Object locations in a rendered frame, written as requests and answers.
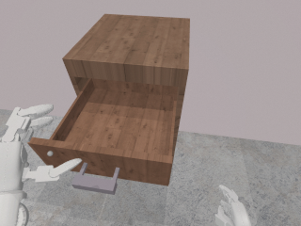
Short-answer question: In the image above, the handle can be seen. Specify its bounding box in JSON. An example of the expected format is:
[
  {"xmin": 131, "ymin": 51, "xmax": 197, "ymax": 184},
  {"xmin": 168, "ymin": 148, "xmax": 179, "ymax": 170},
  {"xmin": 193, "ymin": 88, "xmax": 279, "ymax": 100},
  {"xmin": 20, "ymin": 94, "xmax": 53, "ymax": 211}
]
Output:
[{"xmin": 71, "ymin": 162, "xmax": 120, "ymax": 195}]

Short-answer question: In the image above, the cabinet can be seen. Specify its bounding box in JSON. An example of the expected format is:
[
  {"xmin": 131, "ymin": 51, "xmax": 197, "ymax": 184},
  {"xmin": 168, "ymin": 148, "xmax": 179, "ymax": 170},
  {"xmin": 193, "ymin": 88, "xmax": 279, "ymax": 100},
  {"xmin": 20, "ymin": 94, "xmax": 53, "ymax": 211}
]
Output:
[{"xmin": 62, "ymin": 13, "xmax": 190, "ymax": 183}]

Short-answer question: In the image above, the drawer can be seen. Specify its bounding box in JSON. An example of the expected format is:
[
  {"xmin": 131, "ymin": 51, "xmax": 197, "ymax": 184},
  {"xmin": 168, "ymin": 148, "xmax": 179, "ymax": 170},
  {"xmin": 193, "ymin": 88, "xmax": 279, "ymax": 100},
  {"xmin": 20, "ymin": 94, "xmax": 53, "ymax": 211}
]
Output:
[{"xmin": 27, "ymin": 78, "xmax": 178, "ymax": 186}]

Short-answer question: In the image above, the robot left hand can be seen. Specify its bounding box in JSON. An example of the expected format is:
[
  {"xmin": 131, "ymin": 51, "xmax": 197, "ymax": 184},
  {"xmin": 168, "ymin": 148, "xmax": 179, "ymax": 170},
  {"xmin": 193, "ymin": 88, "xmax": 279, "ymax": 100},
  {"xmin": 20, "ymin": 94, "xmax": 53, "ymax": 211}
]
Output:
[{"xmin": 0, "ymin": 104, "xmax": 83, "ymax": 192}]

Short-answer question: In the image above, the robot right hand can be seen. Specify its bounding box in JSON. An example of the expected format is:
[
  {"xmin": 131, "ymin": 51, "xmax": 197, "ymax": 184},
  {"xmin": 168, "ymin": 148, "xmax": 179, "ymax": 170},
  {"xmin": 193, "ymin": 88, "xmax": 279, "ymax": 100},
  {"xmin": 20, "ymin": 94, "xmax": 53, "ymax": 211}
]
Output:
[{"xmin": 214, "ymin": 185, "xmax": 251, "ymax": 226}]

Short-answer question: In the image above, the robot left forearm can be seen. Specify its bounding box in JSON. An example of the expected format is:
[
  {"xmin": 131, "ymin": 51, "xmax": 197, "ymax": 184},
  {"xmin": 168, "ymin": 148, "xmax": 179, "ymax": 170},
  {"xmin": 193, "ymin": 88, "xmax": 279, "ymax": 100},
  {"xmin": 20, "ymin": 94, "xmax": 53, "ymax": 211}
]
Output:
[{"xmin": 0, "ymin": 190, "xmax": 29, "ymax": 226}]

